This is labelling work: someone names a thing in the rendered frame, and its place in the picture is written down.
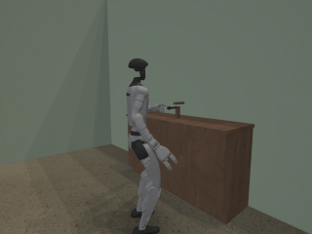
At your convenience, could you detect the left robot forearm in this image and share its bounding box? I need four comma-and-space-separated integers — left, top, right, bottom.
147, 105, 157, 112

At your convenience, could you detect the tap lever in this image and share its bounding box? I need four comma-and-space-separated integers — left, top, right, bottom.
167, 106, 177, 110

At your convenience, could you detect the right robot forearm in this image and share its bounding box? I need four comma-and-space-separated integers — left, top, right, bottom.
134, 114, 160, 151

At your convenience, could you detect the robot right upper arm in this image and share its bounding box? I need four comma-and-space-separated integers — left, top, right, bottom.
131, 86, 148, 124

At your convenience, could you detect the robot right shin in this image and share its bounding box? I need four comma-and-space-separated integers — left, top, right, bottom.
139, 186, 161, 230

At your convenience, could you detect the counter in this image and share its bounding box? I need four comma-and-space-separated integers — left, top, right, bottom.
126, 101, 254, 224

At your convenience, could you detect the right robot hand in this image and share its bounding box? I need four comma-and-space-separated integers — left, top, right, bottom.
155, 145, 178, 171

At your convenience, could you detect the left robot hand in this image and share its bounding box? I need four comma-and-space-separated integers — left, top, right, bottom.
155, 103, 166, 113

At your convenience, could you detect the left robot thigh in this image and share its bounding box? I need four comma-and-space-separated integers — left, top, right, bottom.
140, 159, 152, 183

